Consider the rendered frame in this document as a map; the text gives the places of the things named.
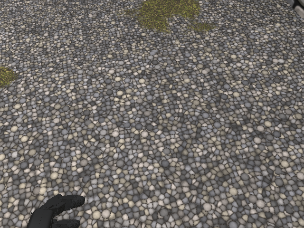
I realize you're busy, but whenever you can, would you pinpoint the robot left hand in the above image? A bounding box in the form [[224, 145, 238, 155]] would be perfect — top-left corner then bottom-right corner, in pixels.
[[27, 194, 86, 228]]

